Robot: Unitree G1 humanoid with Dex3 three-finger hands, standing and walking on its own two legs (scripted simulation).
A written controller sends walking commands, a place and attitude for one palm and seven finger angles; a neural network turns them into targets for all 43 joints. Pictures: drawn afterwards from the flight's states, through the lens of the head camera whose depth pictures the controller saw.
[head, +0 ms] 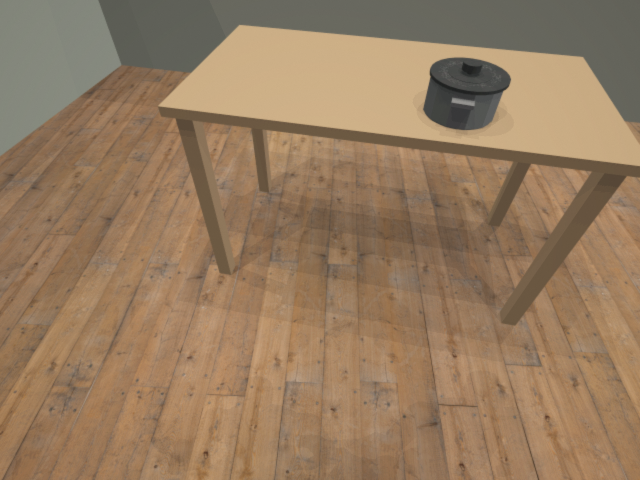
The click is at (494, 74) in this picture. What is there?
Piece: lid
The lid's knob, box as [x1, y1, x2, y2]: [462, 59, 482, 73]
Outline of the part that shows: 464,60 462,65 462,69 464,71 471,73 479,72 482,64 479,60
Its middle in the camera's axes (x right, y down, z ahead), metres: +0.37 -0.42 +0.93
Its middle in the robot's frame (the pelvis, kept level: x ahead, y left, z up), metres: +1.00 -0.32 +0.08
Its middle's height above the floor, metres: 0.86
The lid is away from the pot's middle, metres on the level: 0.00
